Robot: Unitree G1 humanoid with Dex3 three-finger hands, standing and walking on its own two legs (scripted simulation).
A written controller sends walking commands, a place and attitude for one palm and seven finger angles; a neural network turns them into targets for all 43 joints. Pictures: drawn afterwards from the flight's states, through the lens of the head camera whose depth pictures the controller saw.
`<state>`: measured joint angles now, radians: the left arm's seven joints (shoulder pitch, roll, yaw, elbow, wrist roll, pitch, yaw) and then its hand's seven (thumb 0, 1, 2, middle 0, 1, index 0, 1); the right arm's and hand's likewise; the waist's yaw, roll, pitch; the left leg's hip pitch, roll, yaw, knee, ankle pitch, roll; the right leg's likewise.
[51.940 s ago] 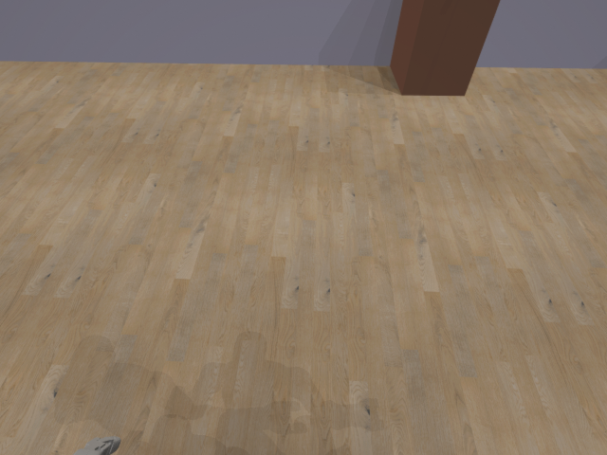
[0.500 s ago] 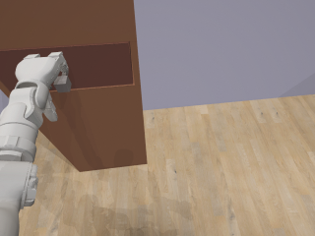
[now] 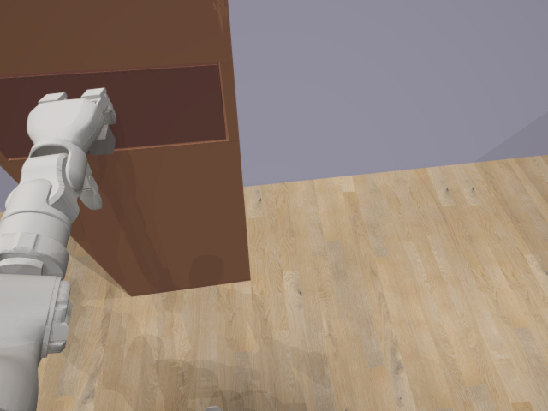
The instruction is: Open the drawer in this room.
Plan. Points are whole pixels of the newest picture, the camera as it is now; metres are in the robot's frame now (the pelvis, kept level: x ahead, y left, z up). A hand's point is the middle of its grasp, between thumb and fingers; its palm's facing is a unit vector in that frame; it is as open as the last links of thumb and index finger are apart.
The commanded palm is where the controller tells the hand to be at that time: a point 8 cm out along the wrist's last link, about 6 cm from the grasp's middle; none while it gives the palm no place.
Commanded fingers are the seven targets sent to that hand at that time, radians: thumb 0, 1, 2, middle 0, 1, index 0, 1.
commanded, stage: lower the fingers behind the handle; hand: left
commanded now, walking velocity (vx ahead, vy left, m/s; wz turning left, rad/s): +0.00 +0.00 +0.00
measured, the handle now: (101, 131) +0.54 +0.26 +0.08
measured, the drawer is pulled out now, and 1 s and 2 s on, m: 0.00 0.00 0.04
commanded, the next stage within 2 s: close the thumb around the handle in 0.56 s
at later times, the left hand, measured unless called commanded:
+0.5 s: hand (96, 164) +0.48 +0.26 +0.06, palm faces -0.04 -0.02 -1.00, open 14.0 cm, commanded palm +0.47 +0.26 +0.12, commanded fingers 0.00 -0.50 0.30 -0.30 -1.20 -0.30 -1.20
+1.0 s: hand (96, 161) +0.49 +0.26 +0.06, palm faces -0.04 -0.03 -1.00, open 10.6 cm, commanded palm +0.47 +0.26 +0.12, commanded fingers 0.00 0.51 0.73 -0.37 -1.31 -0.37 -1.31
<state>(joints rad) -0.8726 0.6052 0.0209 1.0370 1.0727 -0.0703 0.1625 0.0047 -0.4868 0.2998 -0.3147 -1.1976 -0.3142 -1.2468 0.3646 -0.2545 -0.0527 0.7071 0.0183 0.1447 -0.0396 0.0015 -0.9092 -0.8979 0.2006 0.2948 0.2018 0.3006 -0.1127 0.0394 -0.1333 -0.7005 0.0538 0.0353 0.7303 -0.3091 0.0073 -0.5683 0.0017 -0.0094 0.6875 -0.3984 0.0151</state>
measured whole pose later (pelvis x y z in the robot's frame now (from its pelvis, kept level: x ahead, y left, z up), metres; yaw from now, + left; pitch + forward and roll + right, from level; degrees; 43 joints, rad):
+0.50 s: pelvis -0.01 +0.00 -0.01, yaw +0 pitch +17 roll -2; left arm -0.85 0.60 0.03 1.03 1.09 -0.09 0.19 0.01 -0.49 0.30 -0.32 -1.20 -0.28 -1.21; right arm 0.39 -0.25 -0.06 0.70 0.01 0.12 -0.05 0.00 -0.91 -0.90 0.20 0.29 0.20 0.30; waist -0.12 0.04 -0.13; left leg -0.76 0.06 0.03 0.77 -0.32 0.01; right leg -0.63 0.01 -0.01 0.73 -0.40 0.02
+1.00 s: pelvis +0.01 +0.00 +0.00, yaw +0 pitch +18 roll -2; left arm -0.81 0.59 0.04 1.00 1.08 -0.07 0.19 0.00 0.00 0.51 -0.35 -1.25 -0.34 -1.25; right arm 0.38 -0.26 -0.07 0.71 0.01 0.13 -0.04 0.00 -0.91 -0.90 0.20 0.29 0.20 0.30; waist -0.11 0.05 -0.14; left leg -0.73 0.06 0.04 0.76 -0.33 0.01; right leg -0.60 0.01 -0.01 0.71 -0.41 0.02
